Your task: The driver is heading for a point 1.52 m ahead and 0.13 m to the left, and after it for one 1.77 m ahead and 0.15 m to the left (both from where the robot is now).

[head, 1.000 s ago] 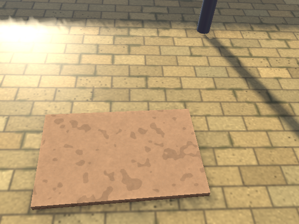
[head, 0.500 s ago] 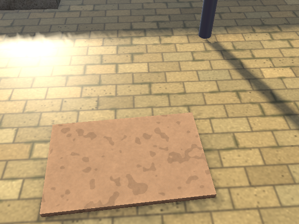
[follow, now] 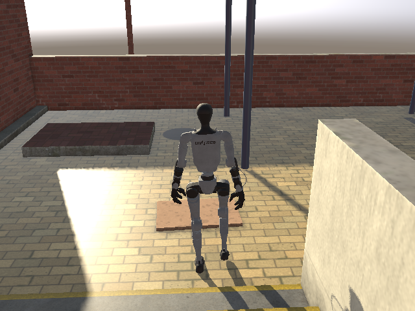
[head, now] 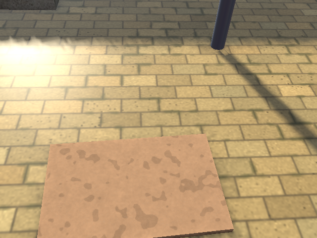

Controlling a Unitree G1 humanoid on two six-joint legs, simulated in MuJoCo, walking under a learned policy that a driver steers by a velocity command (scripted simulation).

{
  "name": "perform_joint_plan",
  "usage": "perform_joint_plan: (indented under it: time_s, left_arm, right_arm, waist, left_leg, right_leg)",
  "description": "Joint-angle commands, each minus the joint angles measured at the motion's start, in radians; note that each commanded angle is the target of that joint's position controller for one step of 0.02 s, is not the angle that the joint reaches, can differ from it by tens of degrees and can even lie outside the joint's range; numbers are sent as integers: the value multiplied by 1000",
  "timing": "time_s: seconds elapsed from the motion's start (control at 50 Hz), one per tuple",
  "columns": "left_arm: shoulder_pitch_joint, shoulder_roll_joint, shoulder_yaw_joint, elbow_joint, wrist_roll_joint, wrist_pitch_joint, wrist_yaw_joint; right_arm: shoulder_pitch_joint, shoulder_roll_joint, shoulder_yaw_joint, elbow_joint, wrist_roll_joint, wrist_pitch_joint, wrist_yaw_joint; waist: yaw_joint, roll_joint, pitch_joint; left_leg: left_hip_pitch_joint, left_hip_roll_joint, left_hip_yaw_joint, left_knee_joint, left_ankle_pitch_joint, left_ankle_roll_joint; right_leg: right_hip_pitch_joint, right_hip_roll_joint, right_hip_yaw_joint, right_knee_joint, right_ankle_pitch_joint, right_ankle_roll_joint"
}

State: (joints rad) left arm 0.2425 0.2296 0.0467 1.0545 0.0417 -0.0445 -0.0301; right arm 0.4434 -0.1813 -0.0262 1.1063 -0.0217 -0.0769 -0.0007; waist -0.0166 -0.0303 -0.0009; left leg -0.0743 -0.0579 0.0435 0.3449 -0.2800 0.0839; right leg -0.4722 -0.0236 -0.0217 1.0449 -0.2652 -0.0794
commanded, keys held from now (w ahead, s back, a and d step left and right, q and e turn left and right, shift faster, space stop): w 1.00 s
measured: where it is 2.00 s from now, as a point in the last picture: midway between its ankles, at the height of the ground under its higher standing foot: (154, 145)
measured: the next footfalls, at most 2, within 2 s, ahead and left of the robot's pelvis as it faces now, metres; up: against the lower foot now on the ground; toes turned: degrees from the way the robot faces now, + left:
right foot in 0.30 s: +0.32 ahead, -0.07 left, +0.00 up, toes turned -3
left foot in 0.84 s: +0.64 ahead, +0.09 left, +0.03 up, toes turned +5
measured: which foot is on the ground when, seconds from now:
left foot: down 0.00-0.30, up 0.32-0.82, down 0.84-1.00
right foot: up 0.00-0.28, down 0.30-0.86, up 0.88-1.00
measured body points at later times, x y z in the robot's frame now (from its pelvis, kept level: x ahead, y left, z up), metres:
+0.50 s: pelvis +0.27 -0.03 -0.01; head +0.29 -0.03 +0.44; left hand +0.27 +0.22 -0.15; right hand +0.32 -0.27 -0.15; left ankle +0.24 +0.11 -0.65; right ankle +0.28 -0.07 -0.74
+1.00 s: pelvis +0.55 +0.03 +0.02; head +0.57 +0.04 +0.47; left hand +0.58 +0.28 -0.13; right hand +0.60 -0.22 -0.12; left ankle +0.60 +0.09 -0.71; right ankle +0.48 -0.09 -0.62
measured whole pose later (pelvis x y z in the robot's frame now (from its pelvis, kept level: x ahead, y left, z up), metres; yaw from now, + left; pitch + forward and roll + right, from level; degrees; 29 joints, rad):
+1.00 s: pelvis +0.55 +0.03 +0.02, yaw -1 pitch -1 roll +1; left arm 0.31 0.20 0.04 0.96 0.02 -0.07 -0.01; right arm 0.24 -0.20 -0.05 0.99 -0.02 -0.07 0.01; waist 0.01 -0.03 0.05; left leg -0.29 -0.06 0.15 0.49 -0.19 0.11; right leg -0.45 -0.04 0.01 1.24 -0.27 -0.10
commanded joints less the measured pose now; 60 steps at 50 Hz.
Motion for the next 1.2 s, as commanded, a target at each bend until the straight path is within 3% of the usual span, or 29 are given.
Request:
perform_joint_plan:
  time_s: [0.02,0.12,0.18,0.24,0.28,0.3,0.32,0.34,0.36,0.38,0.4,0.44,0.5,0.64,0.72,0.78,0.8,0.82,0.84,0.86,0.88,0.9,0.92,0.94,0.96,0.98,1.06,1.12,1.2]
  left_arm:
    - [-49,36,6,-48,0,-3,-7]
    - [-288,8,-16,-146,-15,3,-2]
    - [-351,-4,-29,-177,-25,0,-2]
    - [-239,40,-14,-162,-26,-7,15]
    - [44,79,11,-75,-27,-23,30]
    - [186,130,31,-40,-7,-30,41]
    - [245,219,49,-39,14,-31,39]
    - [204,211,56,-37,-20,-16,25]
    - [77,147,40,-58,-36,-17,22]
    - [5,75,24,-74,-38,-26,17]
    - [-16,38,12,-69,-28,-37,19]
    - [34,4,-2,-37,-24,-55,29]
    - [113,42,1,-10,-27,-70,33]
    - [303,38,-14,22,-24,-64,40]
    - [335,51,-19,14,-20,-55,47]
    - [316,71,-20,16,-20,-55,49]
    - [306,82,-18,15,-17,-55,50]
    - [280,92,-15,9,-15,-51,50]
    - [248,89,-16,-14,-26,-53,47]
    - [337,-8,-33,-63,-70,-52,30]
    - [302,60,-8,-59,-33,-52,25]
    - [239,53,2,-93,-26,-43,23]
    - [177,54,4,-110,-22,-43,22]
    - [164,35,7,-116,-24,-38,21]
    - [195,14,5,-113,-15,-26,22]
    - [217,-6,3,-103,-13,-12,19]
    - [107,8,7,-150,-7,13,7]
    - [-39,23,9,-198,-10,12,3]
    - [-177,6,-1,-240,-19,10,2]
  right_arm:
    - [94,-86,-3,-2,5,-25,-7]
    - [136,-80,12,5,6,-23,-18]
    - [153,-92,13,13,-1,-24,-20]
    - [116,-120,7,13,1,-31,-21]
    - [67,-142,-1,1,9,-28,-20]
    - [57,-128,3,-17,14,-28,-14]
    - [121,-17,20,-45,17,-25,-5]
    - [156,-84,-6,-35,22,-17,-1]
    - [57,-111,-14,-65,5,-13,-3]
    - [-29,-102,-15,-90,-3,-18,3]
    - [-50,-81,-16,-95,-3,-14,5]
    - [-19,-41,-13,-89,-18,10,15]
    - [-76,-42,-19,-119,-20,32,24]
    - [-394,-50,-13,-249,-21,46,28]
    - [-520,-20,11,-311,-6,48,33]
    - [-432,-41,4,-304,-1,37,20]
    - [-340,-64,-8,-278,6,29,12]
    - [-165,-93,-25,-225,15,19,4]
    - [-4,-157,-50,-177,0,7,-3]
    - [109,-294,-90,-161,-25,10,-7]
    - [25,-260,-86,-161,5,23,6]
    - [-114,-215,-72,-178,13,25,7]
    - [-180,-135,-54,-187,9,19,11]
    - [-216,-91,-41,-183,5,9,10]
    - [-218,-46,-28,-166,5,-2,6]
    - [-201,-35,-25,-152,3,-14,6]
    - [-98,-89,-36,-114,8,-32,1]
    - [-29,-101,-34,-106,11,-32,1]
    - [44,-109,-32,-92,12,-33,-1]
  waist:
    - [8,110,102]
    - [-28,119,133]
    - [-37,135,141]
    - [32,150,79]
    - [156,139,-56]
    - [205,99,-136]
    - [143,-112,-232]
    - [123,-107,-269]
    - [74,-32,-80]
    - [60,16,24]
    - [22,41,69]
    - [-21,21,57]
    - [-34,5,69]
    - [41,2,111]
    - [70,-31,127]
    - [8,-76,64]
    - [-33,-94,14]
    - [-111,-96,-65]
    - [-182,-59,-152]
    - [-144,190,-311]
    - [-113,145,-308]
    - [-33,94,-123]
    - [-23,12,-21]
    - [14,5,42]
    - [53,37,61]
    - [66,46,57]
    - [60,68,74]
    - [20,67,91]
    - [-24,86,92]
  left_leg:
    - [120,245,-226,-174,361,70]
    - [93,217,-140,-180,579,70]
    - [87,222,-114,-177,672,71]
    - [131,246,-86,-31,1019,57]
    - [106,229,-61,285,1063,43]
    - [-60,196,-50,521,785,37]
    - [-328,51,8,891,-60,13]
    - [-508,-20,-94,1075,-217,21]
    - [-587,60,-106,1067,-119,32]
    - [-569,92,-100,1013,-41,32]
    - [-521,120,-101,963,-6,25]
    - [-442,141,-93,917,7,0]
    - [-510,154,-55,868,45,-25]
    - [-817,181,24,798,134,-60]
    - [-671,118,99,521,111,-40]
    - [-497,40,134,432,27,29]
    - [-397,3,134,397,-6,50]
    - [-214,-20,118,305,28,72]
    - [37,68,-3,194,41,101]
    - [336,419,-557,55,-162,247]
    - [274,450,-827,-118,-152,261]
    - [117,436,-654,-110,-248,238]
    - [-22,398,-536,-146,-221,208]
    - [-120,348,-418,-177,-141,166]
    - [-194,306,-327,-190,-49,137]
    - [-221,276,-256,-196,21,122]
    - [-167,230,-141,-244,137,128]
    - [-67,232,-127,-259,240,128]
    - [39,226,-86,-242,389,107]
  right_leg:
    - [-263,-29,-16,20,73,20]
    - [-247,4,-85,-208,143,47]
    - [-136,37,-120,-378,179,23]
    - [52,90,-128,-441,136,-38]
    - [341,108,-105,-549,181,-81]
    - [567,-16,27,-572,102,-113]
    - [763,-318,452,-603,73,-201]
    - [773,-377,766,-760,-98,-301]
    - [618,-344,621,-809,-239,-264]
    - [457,-297,506,-857,-189,-232]
    - [357,-253,413,-881,-70,-197]
    - [277,-196,287,-889,111,-164]
    - [272,-163,191,-895,256,-158]
    - [455,-149,140,-901,433,-146]
    - [473,-157,85,-930,594,-133]
    - [554,-176,21,-790,1020,-111]
    - [578,-179,13,-678,1168,-99]
    - [559,-167,-3,-489,1173,-82]
    - [407,-136,-23,-255,924,-57]
    - [49,41,-81,197,272,2]
    - [-63,90,72,350,-138,-20]
    - [-141,21,96,390,-83,-26]
    - [-146,-14,77,352,-42,-30]
    - [-118,-46,80,286,-13,-31]
    - [-64,-63,82,247,1,-24]
    - [-29,-70,82,218,23,-19]
    - [-133,-93,26,90,109,15]
    - [-239,-109,3,-54,198,47]
    - [-236,-80,-38,-268,263,63]
Keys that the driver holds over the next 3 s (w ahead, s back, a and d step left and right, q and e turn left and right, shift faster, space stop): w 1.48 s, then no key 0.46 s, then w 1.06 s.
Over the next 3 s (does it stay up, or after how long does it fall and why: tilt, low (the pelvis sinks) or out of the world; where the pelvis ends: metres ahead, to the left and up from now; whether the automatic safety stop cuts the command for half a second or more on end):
stays up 1.43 0.07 -0.01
